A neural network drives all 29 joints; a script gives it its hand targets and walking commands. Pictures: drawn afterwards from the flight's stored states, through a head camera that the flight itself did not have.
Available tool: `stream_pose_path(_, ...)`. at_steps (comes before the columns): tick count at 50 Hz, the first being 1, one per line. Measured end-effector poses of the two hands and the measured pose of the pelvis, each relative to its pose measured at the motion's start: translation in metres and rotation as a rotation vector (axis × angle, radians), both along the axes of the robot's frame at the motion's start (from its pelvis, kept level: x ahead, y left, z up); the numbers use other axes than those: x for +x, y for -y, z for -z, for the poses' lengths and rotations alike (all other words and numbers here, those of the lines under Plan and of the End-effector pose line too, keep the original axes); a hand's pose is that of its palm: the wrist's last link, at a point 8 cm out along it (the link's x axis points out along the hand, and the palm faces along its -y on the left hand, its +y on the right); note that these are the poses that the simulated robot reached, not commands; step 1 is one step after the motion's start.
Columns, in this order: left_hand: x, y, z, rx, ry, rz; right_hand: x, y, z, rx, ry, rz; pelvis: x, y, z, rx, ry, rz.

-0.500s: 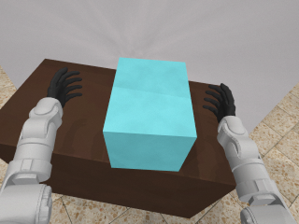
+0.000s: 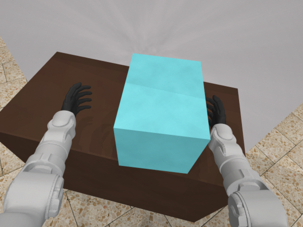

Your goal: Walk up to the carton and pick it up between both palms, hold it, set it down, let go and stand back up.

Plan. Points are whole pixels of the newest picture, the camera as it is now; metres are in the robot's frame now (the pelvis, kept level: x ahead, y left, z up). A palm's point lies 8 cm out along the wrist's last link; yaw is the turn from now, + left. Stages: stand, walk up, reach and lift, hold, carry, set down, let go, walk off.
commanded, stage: reach and lift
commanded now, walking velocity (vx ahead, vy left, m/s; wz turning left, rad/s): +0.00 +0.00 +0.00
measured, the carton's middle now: (160, 113) +0.45 -0.01 +0.00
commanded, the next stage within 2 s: none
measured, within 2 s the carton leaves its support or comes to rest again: neither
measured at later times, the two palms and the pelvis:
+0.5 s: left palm (81, 116) +0.41 +0.23 +0.01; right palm (212, 127) +0.39 -0.17 +0.01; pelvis -0.01 -0.01 -0.03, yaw -1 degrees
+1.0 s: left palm (103, 113) +0.42 +0.16 +0.02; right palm (209, 130) +0.38 -0.16 +0.01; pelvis -0.02 +0.00 -0.03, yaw -2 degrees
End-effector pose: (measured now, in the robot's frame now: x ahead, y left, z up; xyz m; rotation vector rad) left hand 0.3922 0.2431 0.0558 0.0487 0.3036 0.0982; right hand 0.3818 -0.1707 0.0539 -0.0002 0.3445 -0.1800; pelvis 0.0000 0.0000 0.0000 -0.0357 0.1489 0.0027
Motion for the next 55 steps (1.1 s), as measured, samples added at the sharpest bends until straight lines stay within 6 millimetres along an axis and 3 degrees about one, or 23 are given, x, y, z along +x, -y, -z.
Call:
stream_pose_path(15, 0.021, 0.027, 0.027, -0.022, 0.051, 0.031, 0.008, 0.003, 0.033, -0.029, 0.029, -0.022, -0.007, 0.004, 0.022, 0.002, -0.147, 0.015)
stream_pose_path(24, 0.014, 0.018, 0.044, -0.028, 0.045, 0.000, 0.012, 0.003, 0.039, -0.021, 0.053, -0.028, -0.010, 0.006, 0.030, 0.010, -0.178, 0.015)
stream_pose_path(32, 0.015, 0.017, 0.043, -0.028, 0.075, 0.005, 0.012, -0.001, 0.043, -0.009, 0.054, -0.007, -0.014, 0.004, 0.035, 0.002, -0.198, 0.007)
stream_pose_path(48, 0.024, 0.078, 0.032, -0.053, 0.096, 0.111, 0.003, -0.008, 0.041, 0.011, 0.066, 0.036, -0.020, -0.002, 0.033, 0.003, -0.180, 0.023)
stream_pose_path(55, 0.021, 0.086, 0.036, -0.067, 0.074, 0.081, 0.001, -0.011, 0.040, 0.007, 0.060, 0.042, -0.022, -0.001, 0.029, 0.012, -0.171, 0.037)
